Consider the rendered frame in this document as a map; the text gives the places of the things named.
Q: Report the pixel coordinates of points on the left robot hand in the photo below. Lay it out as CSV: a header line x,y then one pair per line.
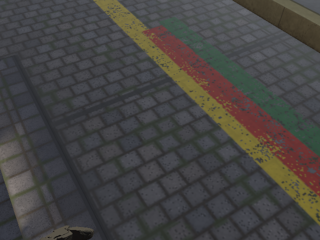
x,y
70,233

